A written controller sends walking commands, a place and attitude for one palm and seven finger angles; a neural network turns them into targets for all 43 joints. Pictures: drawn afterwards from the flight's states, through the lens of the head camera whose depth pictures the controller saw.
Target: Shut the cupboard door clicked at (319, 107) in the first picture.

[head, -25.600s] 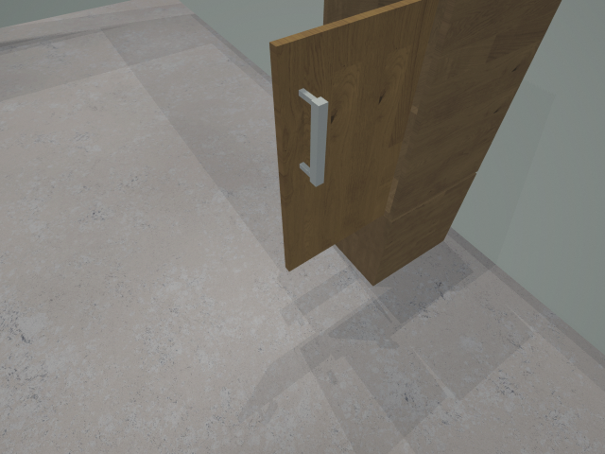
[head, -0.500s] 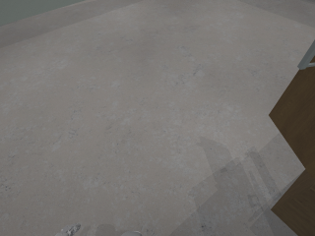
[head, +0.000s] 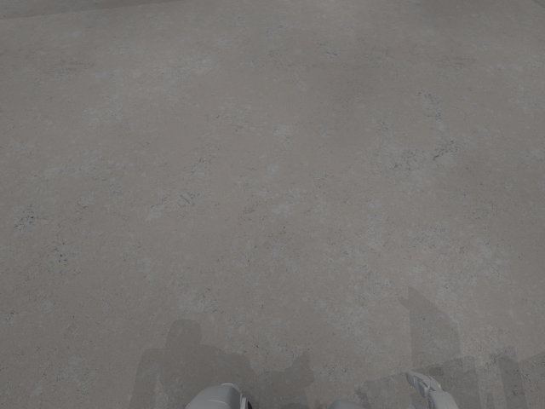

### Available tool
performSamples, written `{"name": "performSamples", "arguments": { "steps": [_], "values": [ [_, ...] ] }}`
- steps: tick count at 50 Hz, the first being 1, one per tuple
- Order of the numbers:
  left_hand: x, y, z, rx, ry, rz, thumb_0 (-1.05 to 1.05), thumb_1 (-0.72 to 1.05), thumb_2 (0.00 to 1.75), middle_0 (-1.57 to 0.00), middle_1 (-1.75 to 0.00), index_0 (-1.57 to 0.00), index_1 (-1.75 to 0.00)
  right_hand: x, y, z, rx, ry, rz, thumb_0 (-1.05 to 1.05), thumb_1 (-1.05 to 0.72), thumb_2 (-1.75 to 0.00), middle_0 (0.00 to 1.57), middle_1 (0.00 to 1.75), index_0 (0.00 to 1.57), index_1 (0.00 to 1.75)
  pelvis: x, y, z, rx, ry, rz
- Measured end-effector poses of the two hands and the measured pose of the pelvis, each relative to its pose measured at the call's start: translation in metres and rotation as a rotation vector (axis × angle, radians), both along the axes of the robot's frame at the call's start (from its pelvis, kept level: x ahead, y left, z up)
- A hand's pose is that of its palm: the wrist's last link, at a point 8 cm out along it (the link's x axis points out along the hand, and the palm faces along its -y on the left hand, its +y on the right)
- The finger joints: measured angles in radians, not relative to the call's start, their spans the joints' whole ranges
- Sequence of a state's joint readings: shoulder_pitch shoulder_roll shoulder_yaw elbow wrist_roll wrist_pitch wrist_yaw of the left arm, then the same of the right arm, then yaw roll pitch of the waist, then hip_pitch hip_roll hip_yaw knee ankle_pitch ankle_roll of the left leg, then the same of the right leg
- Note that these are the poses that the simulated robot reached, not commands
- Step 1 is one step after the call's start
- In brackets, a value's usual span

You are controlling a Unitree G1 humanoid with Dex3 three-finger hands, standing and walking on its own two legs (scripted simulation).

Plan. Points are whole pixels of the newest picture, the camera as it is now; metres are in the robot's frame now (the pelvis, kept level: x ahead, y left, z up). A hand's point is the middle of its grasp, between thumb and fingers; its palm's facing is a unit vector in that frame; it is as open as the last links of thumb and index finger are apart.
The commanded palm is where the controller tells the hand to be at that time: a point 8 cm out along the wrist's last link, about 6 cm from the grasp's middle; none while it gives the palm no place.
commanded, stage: walk to a spot facing it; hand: left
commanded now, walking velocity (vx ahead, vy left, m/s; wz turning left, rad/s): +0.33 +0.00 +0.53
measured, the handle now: out of the picture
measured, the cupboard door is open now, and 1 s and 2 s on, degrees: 62 62 62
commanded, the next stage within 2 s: turn to face it in 0.62 s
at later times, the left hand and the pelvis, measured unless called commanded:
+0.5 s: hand (198, 269) +0.34 +0.16 -0.12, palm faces +0.19 -0.95 -0.24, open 7.4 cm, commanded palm none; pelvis +0.22 -0.04 +0.01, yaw +15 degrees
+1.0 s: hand (175, 337) +0.23 +0.19 -0.16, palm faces +0.48 -0.85 -0.21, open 7.4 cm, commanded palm none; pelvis +0.32 +0.01 +0.02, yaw +23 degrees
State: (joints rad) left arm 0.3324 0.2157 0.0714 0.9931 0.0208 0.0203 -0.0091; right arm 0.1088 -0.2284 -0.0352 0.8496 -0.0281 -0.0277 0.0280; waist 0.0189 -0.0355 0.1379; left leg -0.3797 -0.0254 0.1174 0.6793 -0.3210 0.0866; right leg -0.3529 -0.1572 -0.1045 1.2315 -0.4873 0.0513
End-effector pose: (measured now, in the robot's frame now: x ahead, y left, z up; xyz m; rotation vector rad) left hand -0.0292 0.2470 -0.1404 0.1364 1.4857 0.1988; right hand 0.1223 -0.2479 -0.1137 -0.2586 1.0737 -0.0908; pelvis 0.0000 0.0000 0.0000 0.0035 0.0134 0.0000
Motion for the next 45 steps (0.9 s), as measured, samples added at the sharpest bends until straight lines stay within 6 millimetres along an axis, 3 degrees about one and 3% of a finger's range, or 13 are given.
{"name": "performSamples", "arguments": {
  "steps": [6,12,18,21,25,32,36,40,42,45],
  "values": [
    [0.13,0.016,0.027,0.033,-0.269,-0.022,0.01,0.91,0.9,-0.2,-0.29,-0.2,-0.3,0.005,0.005,0.009,-0.01,0.104,-0.01,0.0,-0.9,-0.9,0.2,0.3,0.2,0.29,0.047,0.003,0.019,-0.008,0.002,0.06],
    [0.246,0.008,0.05,0.041,-0.46,-0.047,0.01,0.91,0.9,-0.2,-0.29,-0.2,-0.3,0.008,0.002,0.008,0.012,0.235,-0.04,0.0,-0.9,-0.9,0.2,0.3,0.2,0.3,0.101,-0.006,0.025,-0.005,0.009,0.118],
    [0.339,-0.016,0.053,0.05,-0.535,-0.082,0.01,0.91,0.9,-0.2,-0.29,-0.2,-0.3,0.035,-0.019,-0.01,0.026,0.343,-0.078,0.0,-0.9,-0.9,0.2,0.3,0.2,0.3,0.167,-0.026,0.013,0.013,0.014,0.155],
    [0.365,-0.027,0.047,0.075,-0.559,-0.066,0.01,0.91,0.9,-0.2,-0.29,-0.2,-0.3,0.065,-0.034,-0.026,0.025,0.39,-0.066,0.0,-0.9,-0.9,0.2,0.3,0.2,0.3,0.199,-0.037,0.001,0.007,0.012,0.196],
    [0.351,-0.037,0.047,0.086,-0.495,0.027,0.0,0.91,0.9,-0.2,-0.29,-0.2,-0.3,0.132,-0.044,-0.022,0.003,0.367,0.017,0.0,-0.9,-0.9,0.2,0.3,0.2,0.29,0.224,-0.043,0.01,0.013,0.0,0.266],
    [0.284,-0.043,0.038,0.088,-0.29,0.25,0.0,0.91,0.9,-0.21,-0.29,-0.21,-0.3,0.274,-0.024,-0.001,-0.013,0.209,0.208,0.0,-0.91,-0.9,0.2,0.3,0.2,0.29,0.264,-0.041,0.022,0.013,0.008,0.381],
    [0.248,-0.038,0.028,0.087,-0.201,0.356,0.0,0.92,0.9,-0.21,-0.29,-0.2,-0.3,0.345,0.01,0.008,-0.026,0.12,0.326,0.0,-0.91,-0.9,0.2,0.3,0.2,0.29,0.281,-0.032,0.02,-0.001,0.007,0.44],
    [0.222,-0.029,0.011,0.073,-0.142,0.438,0.01,0.91,0.9,-0.2,-0.29,-0.2,-0.3,0.402,0.058,0.014,-0.037,0.023,0.443,0.0,-0.91,-0.9,0.19,0.3,0.2,0.29,0.295,-0.013,0.01,-0.013,0.0,0.468],
    [0.212,-0.024,0.0,0.061,-0.107,0.465,0.01,0.91,0.9,-0.2,-0.29,-0.2,-0.3,0.422,0.082,0.013,-0.035,-0.038,0.482,0.0,-0.91,-0.9,0.2,0.3,0.2,0.29,0.301,-0.001,0.001,-0.025,-0.002,0.468],
    [0.21,-0.02,-0.001,0.05,-0.062,0.476,0.01,0.91,0.9,-0.2,-0.29,-0.2,-0.3,0.433,0.11,0.018,-0.016,-0.074,0.51,0.0,-0.91,-0.9,0.2,0.3,0.2,0.29,0.308,0.007,0.004,-0.01,-0.017,0.448]
  ]
}}
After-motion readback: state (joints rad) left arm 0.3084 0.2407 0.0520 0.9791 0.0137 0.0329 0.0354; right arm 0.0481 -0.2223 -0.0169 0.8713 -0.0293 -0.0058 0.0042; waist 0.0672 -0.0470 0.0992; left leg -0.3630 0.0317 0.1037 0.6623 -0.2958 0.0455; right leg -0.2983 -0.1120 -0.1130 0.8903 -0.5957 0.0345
